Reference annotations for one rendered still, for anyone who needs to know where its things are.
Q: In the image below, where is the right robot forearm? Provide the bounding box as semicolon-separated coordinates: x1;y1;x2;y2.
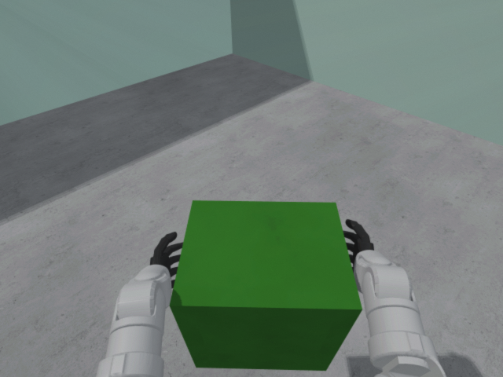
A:
354;250;446;377

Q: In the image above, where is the left robot forearm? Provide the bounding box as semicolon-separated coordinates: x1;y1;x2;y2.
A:
96;265;171;377

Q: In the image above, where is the right robot hand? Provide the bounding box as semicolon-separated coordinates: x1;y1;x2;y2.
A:
343;219;374;272

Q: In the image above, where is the left robot hand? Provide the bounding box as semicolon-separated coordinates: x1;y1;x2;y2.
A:
150;232;183;289

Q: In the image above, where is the carton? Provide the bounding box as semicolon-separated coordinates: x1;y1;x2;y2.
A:
170;200;362;371

